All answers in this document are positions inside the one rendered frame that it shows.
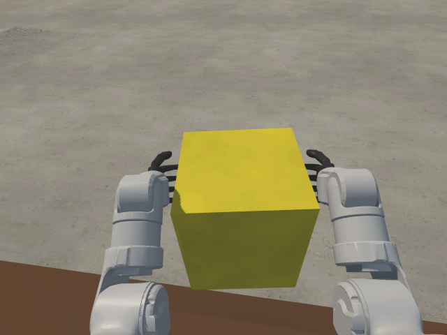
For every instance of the robot right hand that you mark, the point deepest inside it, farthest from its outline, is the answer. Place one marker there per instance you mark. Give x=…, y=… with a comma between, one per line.
x=320, y=157

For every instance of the carton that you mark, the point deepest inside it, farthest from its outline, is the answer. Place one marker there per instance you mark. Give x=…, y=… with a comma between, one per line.
x=243, y=208

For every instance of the robot left hand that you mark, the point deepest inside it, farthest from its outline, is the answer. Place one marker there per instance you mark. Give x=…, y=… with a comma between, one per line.
x=156, y=166

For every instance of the left robot forearm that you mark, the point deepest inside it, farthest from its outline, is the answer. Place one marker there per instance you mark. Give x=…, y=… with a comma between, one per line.
x=136, y=233

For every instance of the right robot forearm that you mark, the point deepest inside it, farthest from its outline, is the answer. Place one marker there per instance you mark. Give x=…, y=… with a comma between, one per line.
x=356, y=212

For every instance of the left robot upper arm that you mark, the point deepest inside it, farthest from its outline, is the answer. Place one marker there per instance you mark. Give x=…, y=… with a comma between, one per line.
x=138, y=308

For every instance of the right robot upper arm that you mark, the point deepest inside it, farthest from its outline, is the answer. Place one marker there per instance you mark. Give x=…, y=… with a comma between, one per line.
x=375, y=306

